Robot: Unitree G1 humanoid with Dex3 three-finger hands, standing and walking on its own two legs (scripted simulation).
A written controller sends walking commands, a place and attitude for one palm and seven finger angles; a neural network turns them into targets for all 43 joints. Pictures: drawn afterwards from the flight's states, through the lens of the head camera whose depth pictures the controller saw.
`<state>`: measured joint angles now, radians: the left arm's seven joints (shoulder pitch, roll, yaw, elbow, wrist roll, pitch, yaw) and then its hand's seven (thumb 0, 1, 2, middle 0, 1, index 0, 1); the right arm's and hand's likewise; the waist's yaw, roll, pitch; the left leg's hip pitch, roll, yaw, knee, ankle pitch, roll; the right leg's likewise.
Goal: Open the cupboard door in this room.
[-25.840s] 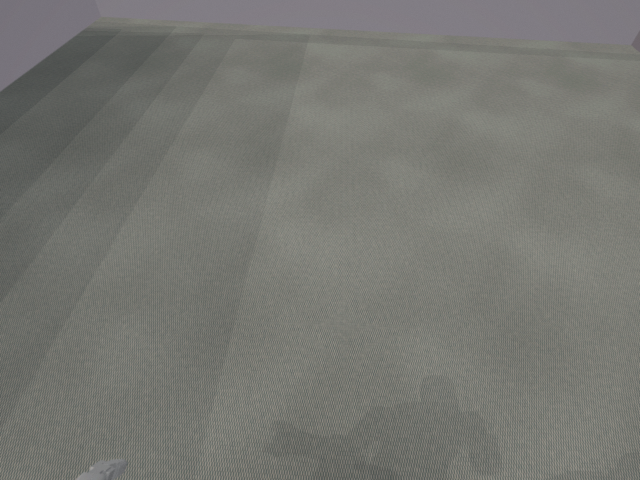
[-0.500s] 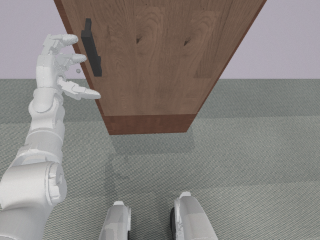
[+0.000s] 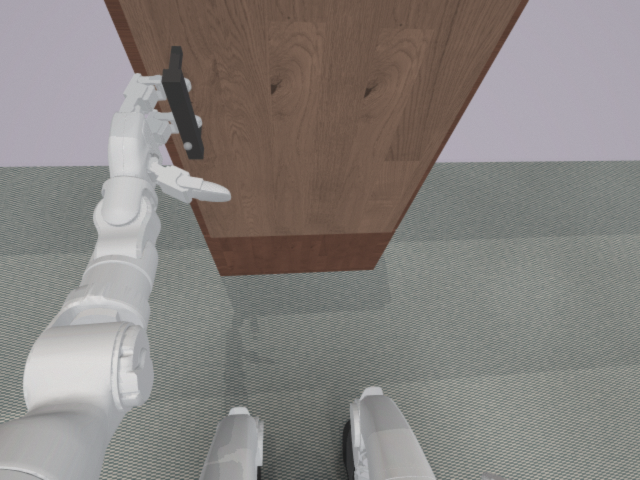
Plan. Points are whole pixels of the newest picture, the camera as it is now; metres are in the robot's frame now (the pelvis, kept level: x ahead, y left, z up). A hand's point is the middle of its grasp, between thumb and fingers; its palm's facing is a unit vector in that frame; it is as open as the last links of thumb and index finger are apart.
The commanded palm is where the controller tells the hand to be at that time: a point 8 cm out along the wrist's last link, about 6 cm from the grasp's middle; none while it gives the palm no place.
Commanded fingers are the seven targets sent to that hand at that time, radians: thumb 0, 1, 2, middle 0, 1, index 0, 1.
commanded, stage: slide the fingers in behind the handle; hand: left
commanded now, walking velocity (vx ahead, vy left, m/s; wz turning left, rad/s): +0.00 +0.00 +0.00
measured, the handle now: (186, 107) +0.55 +0.14 +0.07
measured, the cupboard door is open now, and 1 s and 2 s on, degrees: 0 0 34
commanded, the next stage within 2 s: close the thumb around the handle in 0.20 s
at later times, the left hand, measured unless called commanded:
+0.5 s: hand (197, 144) +0.51 +0.13 +0.06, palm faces -0.01 -1.00 -0.02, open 12.9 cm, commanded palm +0.48 +0.18 +0.05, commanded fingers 0.00 0.12 0.56 -0.34 -1.27 -0.34 -1.27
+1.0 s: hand (207, 145) +0.51 +0.12 +0.06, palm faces -0.02 -1.00 -0.02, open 5.4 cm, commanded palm +0.48 +0.17 +0.05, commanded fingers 0.00 0.90 0.90 -0.40 -1.35 -0.40 -1.35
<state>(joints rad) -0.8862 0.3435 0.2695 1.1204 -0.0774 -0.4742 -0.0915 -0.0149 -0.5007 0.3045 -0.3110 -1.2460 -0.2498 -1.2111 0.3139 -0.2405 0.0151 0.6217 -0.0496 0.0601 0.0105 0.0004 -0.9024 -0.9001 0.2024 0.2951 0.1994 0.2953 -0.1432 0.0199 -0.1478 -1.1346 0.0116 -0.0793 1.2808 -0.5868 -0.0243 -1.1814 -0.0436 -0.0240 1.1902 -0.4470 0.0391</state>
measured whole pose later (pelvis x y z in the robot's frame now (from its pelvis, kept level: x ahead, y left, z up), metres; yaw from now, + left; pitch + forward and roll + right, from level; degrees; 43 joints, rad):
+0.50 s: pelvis -0.01 +0.00 +0.00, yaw -1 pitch +25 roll -1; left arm -0.88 0.37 0.34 1.11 -0.06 -0.47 -0.11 -0.01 -0.33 0.38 -0.32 -1.22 -0.32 -1.22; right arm 0.34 -0.25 0.02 0.61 -0.04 0.06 0.00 0.00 -0.90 -0.90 0.20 0.30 0.20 0.30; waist -0.16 0.02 -0.14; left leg -1.14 0.03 -0.05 1.28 -0.58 -0.03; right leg -1.21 -0.03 0.01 1.20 -0.43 0.04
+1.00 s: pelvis +0.00 -0.01 +0.00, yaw -1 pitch +25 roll -1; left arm -0.87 0.34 0.32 1.10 -0.05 -0.47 -0.10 0.00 0.77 0.85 -0.40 -1.34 -0.39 -1.34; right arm 0.32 -0.24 0.02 0.59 -0.04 0.07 0.00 0.00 -0.90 -0.90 0.20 0.30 0.20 0.30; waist -0.16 0.02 -0.14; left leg -1.13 0.03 -0.05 1.27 -0.59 -0.03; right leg -1.20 -0.03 0.01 1.20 -0.44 0.04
